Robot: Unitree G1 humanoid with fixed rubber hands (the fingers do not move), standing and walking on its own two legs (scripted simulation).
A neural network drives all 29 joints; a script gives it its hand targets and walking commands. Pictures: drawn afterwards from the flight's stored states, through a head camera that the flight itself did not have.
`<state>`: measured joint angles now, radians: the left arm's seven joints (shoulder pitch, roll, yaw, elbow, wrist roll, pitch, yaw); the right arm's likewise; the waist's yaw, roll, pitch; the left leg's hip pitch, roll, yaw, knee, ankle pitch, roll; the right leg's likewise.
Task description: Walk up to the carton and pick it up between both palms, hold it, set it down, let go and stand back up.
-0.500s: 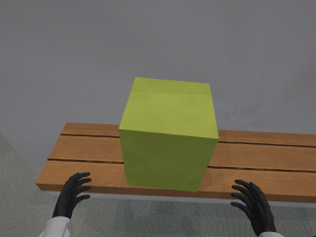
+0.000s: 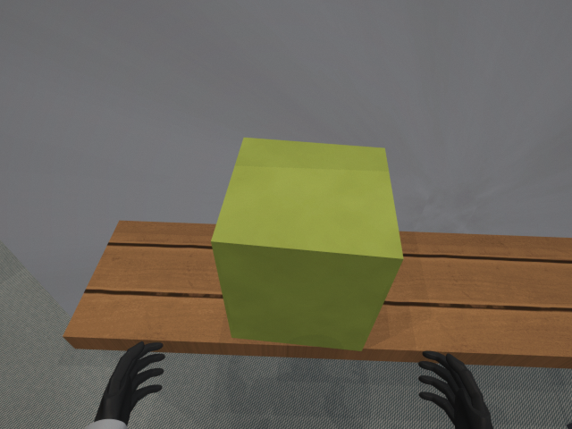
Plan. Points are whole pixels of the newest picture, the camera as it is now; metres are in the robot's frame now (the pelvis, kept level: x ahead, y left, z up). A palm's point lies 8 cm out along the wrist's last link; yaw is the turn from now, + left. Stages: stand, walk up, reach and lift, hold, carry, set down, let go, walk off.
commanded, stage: set down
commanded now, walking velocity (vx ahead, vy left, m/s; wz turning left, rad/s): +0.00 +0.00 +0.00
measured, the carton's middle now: (304, 247) +0.38 -0.04 +0.05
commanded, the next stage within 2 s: let go in 0.96 s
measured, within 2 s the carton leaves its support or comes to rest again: neither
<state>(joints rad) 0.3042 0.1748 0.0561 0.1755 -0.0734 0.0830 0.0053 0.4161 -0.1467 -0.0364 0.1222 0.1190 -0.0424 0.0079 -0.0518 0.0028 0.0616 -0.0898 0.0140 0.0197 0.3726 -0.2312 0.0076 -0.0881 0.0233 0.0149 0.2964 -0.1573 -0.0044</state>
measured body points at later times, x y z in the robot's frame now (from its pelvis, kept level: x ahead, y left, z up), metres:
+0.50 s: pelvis +0.00 +0.00 +0.00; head +0.01 +0.01 +0.45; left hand +0.17 +0.23 -0.08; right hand +0.17 -0.22 -0.06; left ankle -0.02 +0.11 -0.75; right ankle +0.01 -0.12 -0.75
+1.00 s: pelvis +0.01 +0.00 +0.00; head +0.03 +0.01 +0.45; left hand +0.17 +0.23 -0.09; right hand +0.18 -0.23 -0.08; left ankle -0.02 +0.11 -0.75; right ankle +0.01 -0.12 -0.75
